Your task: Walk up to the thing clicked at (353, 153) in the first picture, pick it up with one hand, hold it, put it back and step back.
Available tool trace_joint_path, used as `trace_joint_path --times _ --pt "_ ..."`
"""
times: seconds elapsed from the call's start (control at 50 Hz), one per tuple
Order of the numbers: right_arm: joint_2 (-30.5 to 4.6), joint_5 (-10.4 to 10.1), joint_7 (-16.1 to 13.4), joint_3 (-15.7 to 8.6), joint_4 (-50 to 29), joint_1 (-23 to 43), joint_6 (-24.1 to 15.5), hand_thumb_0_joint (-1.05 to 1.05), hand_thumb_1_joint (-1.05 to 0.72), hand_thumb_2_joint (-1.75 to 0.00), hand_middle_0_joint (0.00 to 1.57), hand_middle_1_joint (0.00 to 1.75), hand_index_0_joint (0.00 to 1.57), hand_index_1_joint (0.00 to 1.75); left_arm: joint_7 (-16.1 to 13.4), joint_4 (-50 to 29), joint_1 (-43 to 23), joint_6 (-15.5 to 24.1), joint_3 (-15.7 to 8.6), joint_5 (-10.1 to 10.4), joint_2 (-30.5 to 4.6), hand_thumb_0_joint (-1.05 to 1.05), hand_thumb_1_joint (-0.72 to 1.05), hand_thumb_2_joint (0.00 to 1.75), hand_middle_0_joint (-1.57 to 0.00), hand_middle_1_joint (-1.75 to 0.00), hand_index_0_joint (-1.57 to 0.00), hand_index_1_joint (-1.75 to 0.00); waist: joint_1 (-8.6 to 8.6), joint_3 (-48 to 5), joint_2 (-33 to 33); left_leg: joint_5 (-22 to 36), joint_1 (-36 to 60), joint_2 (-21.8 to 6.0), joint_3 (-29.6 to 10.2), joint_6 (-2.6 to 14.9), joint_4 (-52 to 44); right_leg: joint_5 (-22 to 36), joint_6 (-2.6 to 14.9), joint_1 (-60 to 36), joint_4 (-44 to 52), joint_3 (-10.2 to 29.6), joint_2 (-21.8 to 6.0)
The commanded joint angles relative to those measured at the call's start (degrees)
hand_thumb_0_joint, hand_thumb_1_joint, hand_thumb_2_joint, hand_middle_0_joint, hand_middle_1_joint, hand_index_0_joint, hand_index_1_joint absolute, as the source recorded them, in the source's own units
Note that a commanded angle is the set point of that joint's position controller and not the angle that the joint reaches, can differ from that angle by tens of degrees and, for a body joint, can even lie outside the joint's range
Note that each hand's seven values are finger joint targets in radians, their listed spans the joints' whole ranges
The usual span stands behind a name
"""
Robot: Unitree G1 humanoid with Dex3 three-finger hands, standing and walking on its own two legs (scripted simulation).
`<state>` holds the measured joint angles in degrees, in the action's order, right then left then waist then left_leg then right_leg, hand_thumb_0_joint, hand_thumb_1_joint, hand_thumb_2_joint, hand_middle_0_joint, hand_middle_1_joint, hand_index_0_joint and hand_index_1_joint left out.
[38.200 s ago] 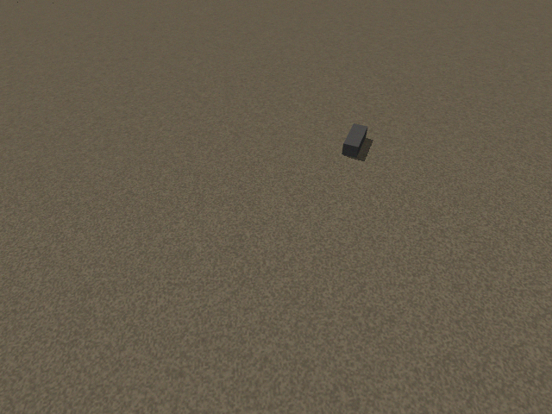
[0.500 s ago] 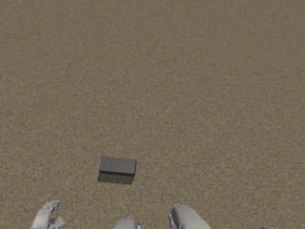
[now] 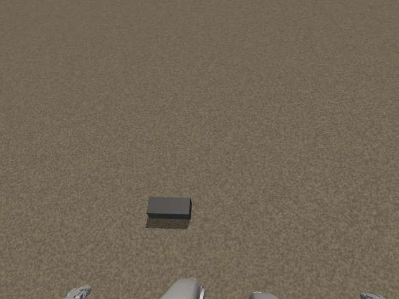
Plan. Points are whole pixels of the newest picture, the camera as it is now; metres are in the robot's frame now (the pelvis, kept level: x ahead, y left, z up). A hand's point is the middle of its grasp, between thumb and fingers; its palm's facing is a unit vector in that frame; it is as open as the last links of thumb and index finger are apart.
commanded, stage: step back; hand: left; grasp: from above
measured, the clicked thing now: (169, 208) +0.57 +0.25 -0.73
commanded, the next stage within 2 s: none
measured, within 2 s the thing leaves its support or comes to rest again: neither
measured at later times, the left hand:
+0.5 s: hand out of the picture -0.07 +0.27 -0.16, palm faces -0.01 -0.92 -0.40, open 7.4 cm
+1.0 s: hand out of the picture -0.21 +0.26 -0.15, palm faces +0.05 -0.92 -0.40, open 7.4 cm
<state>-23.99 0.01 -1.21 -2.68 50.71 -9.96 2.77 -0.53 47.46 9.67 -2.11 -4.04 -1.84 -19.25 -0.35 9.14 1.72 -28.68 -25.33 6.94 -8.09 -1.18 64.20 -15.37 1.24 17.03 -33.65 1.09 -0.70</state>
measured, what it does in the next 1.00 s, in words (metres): walks backwards: left foot, then right foot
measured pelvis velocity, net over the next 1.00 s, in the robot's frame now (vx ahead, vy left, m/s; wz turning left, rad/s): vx -0.34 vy -0.02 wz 0.07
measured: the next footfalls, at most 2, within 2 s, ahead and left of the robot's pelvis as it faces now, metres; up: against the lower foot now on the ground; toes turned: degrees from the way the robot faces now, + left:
left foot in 0.16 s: -0.03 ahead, +0.13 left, +0.00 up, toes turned +1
right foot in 0.54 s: -0.16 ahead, -0.14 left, +0.00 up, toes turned +1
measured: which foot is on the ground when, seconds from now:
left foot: up 0.00-0.14, down 0.16-0.56, up 0.58-0.86, down 0.88-1.00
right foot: down 0.00-0.16, up 0.18-0.52, down 0.54-0.90, up 0.92-1.00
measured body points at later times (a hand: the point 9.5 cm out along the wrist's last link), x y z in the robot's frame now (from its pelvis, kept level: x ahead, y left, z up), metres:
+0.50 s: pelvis -0.16 -0.01 -0.01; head -0.10 +0.00 +0.43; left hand -0.07 +0.32 -0.13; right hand -0.02 -0.31 -0.11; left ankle -0.07 +0.13 -0.73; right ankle -0.19 -0.14 -0.71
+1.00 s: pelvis -0.34 -0.02 -0.01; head -0.28 +0.00 +0.44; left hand -0.22 +0.31 -0.12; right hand -0.25 -0.32 -0.13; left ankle -0.32 +0.10 -0.73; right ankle -0.28 -0.15 -0.68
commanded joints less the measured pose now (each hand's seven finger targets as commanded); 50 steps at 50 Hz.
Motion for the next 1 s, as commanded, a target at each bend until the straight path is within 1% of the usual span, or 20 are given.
trace_joint_path --times 0.0,0.1,0.14,0.16,0.18,0.24,0.38,0.48,0.5,0.52,0.54,0.56,0.62,0.74,0.8,0.84,0.86,0.88,0.9,0.98 --pt "-8.09 0.20 -0.92 -1.99 -5.16 0.40 -1.85 0.00 -0.90 -0.90 0.20 0.30 0.20 0.30 -1.88 -6.32 1.81 1.54 -4.14 -0.12 -14.31 0.00 0.90 0.90 -0.20 -0.30 -0.20 -0.30 -3.10 -11.77 -11.43 -2.81 -4.18 -3.58 2.24 -0.48 -12.02 32.23 12.34 -18.18 4.74 12.63 -14.55" --pt "-7.84 0.98 -0.14 -3.04 -2.61 -7.13 -2.50 0.00 -0.90 -0.90 0.20 0.30 0.20 0.30 -1.09 -8.13 -2.10 0.31 -3.72 1.12 -16.32 0.00 0.90 0.90 -0.20 -0.30 -0.20 -0.30 1.48 -14.79 -11.13 15.58 11.84 -5.10 8.71 2.05 -39.62 26.06 7.79 -10.13 -1.62 8.82 -11.51" --pt "-14.76 2.70 0.02 -4.83 -3.99 -4.99 -2.86 0.00 -0.90 -0.90 0.20 0.30 0.20 0.30 -0.76 -9.11 -1.04 -0.06 -2.72 1.47 -12.19 0.00 0.90 0.90 -0.20 -0.30 -0.20 -0.30 0.80 -13.53 4.99 27.47 18.10 -20.97 -13.49 8.21 -42.41 0.87 1.48 7.10 -11.93 4.17 -1.48" --pt "-19.82 1.67 0.63 -5.64 -5.04 -2.29 -2.69 0.00 -0.90 -0.90 0.20 0.30 0.20 0.30 -1.49 -9.22 -4.96 -0.09 -3.67 1.58 -13.98 0.00 0.90 0.90 -0.20 -0.30 -0.20 -0.30 3.49 -11.94 12.74 36.10 10.72 -29.05 -21.20 17.06 -44.78 -22.25 -0.09 7.66 -23.98 3.15 6.09" --pt "-18.54 2.05 0.39 -5.66 -4.90 -1.50 -2.95 0.00 -0.90 -0.90 0.20 0.30 0.20 0.30 -1.91 -8.22 -6.39 -0.22 -4.08 0.68 -14.34 0.00 0.90 0.90 -0.20 -0.30 -0.20 -0.30 3.70 -9.96 8.83 35.52 6.81 -29.92 -22.16 18.69 -44.81 -23.11 0.25 7.45 -32.84 9.63 6.47" --pt "-11.90 2.05 -0.37 -3.47 -6.40 4.60 -2.98 0.00 -0.90 -0.90 0.20 0.30 0.20 0.30 -1.52 -5.35 0.56 -0.17 -4.01 1.83 -13.41 0.00 0.90 0.90 -0.20 -0.30 -0.20 -0.30 -1.24 -8.47 4.73 39.53 11.79 -21.76 -7.01 13.71 -39.95 -14.75 0.21 12.18 -39.22 9.94 6.60" --pt "-11.80 1.75 -0.67 -4.01 -7.36 -0.23 -2.57 0.00 -0.90 -0.90 0.20 0.30 0.20 0.30 -0.63 -5.33 0.52 0.57 -3.86 1.03 -12.66 0.00 0.90 0.90 -0.20 -0.30 -0.20 -0.30 2.70 -11.13 7.25 40.67 20.61 -21.98 -5.18 16.67 -36.41 -15.61 -3.43 9.64 -23.51 4.82 4.04" --pt "-13.73 1.09 -0.14 -4.49 -8.87 4.71 -1.00 0.00 -0.90 -0.90 0.20 0.30 0.20 0.30 -0.08 -0.33 10.01 1.25 -3.90 0.72 -11.99 0.00 0.90 0.90 -0.20 -0.30 -0.20 -0.30 -1.61 -15.27 10.14 28.50 12.32 -19.01 -1.80 10.99 -32.13 -0.43 -0.47 -6.94 6.65 -2.10 2.10" --pt "-12.45 0.63 -0.07 -3.97 -8.76 4.24 -0.63 0.00 -0.90 -0.90 0.20 0.30 0.20 0.30 -0.15 0.15 10.61 1.59 -4.16 0.00 -13.26 0.00 0.90 0.90 -0.20 -0.30 -0.20 -0.30 -1.47 -14.64 8.32 21.76 6.78 -16.76 -1.16 8.23 -30.28 1.45 0.55 -10.56 9.49 -0.13 1.24" --pt "-9.23 0.33 0.14 -3.12 -9.15 3.44 -0.54 0.00 -0.90 -0.90 0.20 0.30 0.20 0.30 -0.10 -0.71 9.38 1.97 -5.25 -1.04 -17.17 0.00 0.90 0.90 -0.20 -0.30 -0.20 -0.30 -0.80 -11.48 -2.91 10.23 -5.13 -10.27 0.73 4.25 -22.39 -4.10 3.29 -11.92 12.13 15.60 -7.44" --pt "-8.45 -0.19 -0.69 -3.34 -9.99 6.84 -0.52 0.00 -0.90 -0.90 0.20 0.30 0.20 0.30 -0.05 -2.88 5.59 1.51 -6.75 -0.59 -24.90 0.00 0.90 0.90 -0.20 -0.30 -0.20 -0.30 -4.10 -8.85 -20.08 -5.72 -5.13 -0.78 3.40 1.37 -6.65 -3.74 14.15 2.64 17.84 31.96 -21.62" --pt "-10.68 0.22 -1.06 -4.23 -9.53 6.84 -0.19 0.00 -0.90 -0.90 0.20 0.30 0.20 0.30 -0.26 -4.79 2.32 1.80 -6.51 -0.69 -25.02 0.00 0.90 0.90 -0.20 -0.30 -0.20 -0.30 -3.13 -4.16 -16.80 -6.79 -2.21 -3.06 -3.69 0.46 2.94 -3.20 16.85 12.04 19.99 35.27 -25.07" --pt "-9.50 -0.35 -0.73 -3.56 -5.63 -0.71 -0.63 0.00 -0.90 -0.90 0.20 0.30 0.20 0.30 -1.02 -6.27 -6.98 1.90 -4.89 -0.67 -17.53 0.00 0.90 0.90 -0.20 -0.30 -0.20 -0.30 2.67 -4.54 -9.54 2.21 -1.53 0.09 -2.06 1.00 7.53 10.40 9.90 7.28 10.94 12.82 -12.90" --pt "-8.07 0.88 -0.57 -2.68 -6.61 0.54 -1.30 0.00 -0.90 -0.90 0.20 0.30 0.20 0.30 -1.95 -6.16 1.24 1.23 -4.48 -0.88 -16.06 0.00 0.90 0.90 -0.20 -0.30 -0.20 -0.30 -3.13 -9.88 -12.23 -2.62 -2.85 -3.42 3.02 -0.25 -12.17 20.64 10.88 -11.38 6.03 12.31 -14.05" --pt "-7.97 1.30 -0.34 -3.07 -5.17 -3.36 -1.55 0.00 -0.90 -0.90 0.20 0.30 0.20 0.30 -1.94 -6.72 0.07 0.67 -4.24 -0.04 -16.86 0.00 0.90 0.90 -0.20 -0.30 -0.20 -0.30 -1.59 -13.15 -14.39 1.42 3.78 -5.35 6.37 1.15 -26.60 24.57 9.69 -12.53 2.49 12.41 -14.28" --pt "-8.64 1.52 -0.26 -3.71 -2.94 -7.56 -1.86 0.00 -0.90 -0.90 0.20 0.30 0.20 0.30 -1.50 -7.29 -1.59 -0.23 -3.40 0.73 -16.14 0.00 0.90 0.90 -0.20 -0.30 -0.20 -0.30 0.65 -13.87 -10.54 15.22 13.01 -5.21 8.36 2.40 -41.38 19.69 6.23 -6.53 -2.05 9.66 -12.02" --pt "-11.27 2.25 -0.25 -4.50 -3.11 -6.84 -1.92 0.00 -0.90 -0.90 0.20 0.30 0.20 0.30 -1.22 -7.47 -0.96 -0.45 -2.63 0.89 -14.04 0.00 0.90 0.90 -0.20 -0.30 -0.20 -0.30 0.24 -13.13 -3.39 16.96 16.39 -12.20 -2.78 4.95 -42.44 9.41 3.17 2.39 -6.10 7.70 -8.10" --pt "-18.30 2.17 0.34 -5.47 -4.60 -2.72 -1.58 0.00 -0.90 -0.90 0.20 0.30 0.20 0.30 -1.39 -8.37 -2.41 -0.20 -2.20 1.42 -12.74 0.00 0.90 0.90 -0.20 -0.30 -0.20 -0.30 0.48 -11.21 10.98 21.81 14.18 -25.03 -18.61 12.73 -45.44 -11.43 -0.02 11.22 -15.77 -1.07 3.02" --pt "-20.62 2.17 0.61 -6.02 -5.55 -1.56 -1.79 0.00 -0.90 -0.90 0.20 0.30 0.20 0.30 -2.10 -7.93 -6.10 -0.30 -3.80 0.69 -15.19 0.00 0.90 0.90 -0.20 -0.30 -0.20 -0.30 3.59 -10.18 11.58 25.71 4.88 -30.74 -24.88 19.77 -47.06 -23.06 -0.82 7.69 -29.65 5.07 4.28" --pt "-12.76 2.34 -0.47 -3.44 -6.03 5.04 -2.30 0.00 -0.90 -0.90 0.20 0.30 0.20 0.30 -1.60 -3.65 1.03 -0.68 -3.72 1.68 -14.41 0.00 0.90 0.90 -0.20 -0.30 -0.20 -0.30 -2.42 -8.63 4.74 34.05 8.05 -21.06 -6.08 13.66 -40.40 -13.54 -0.03 10.19 -40.34 9.09 6.22"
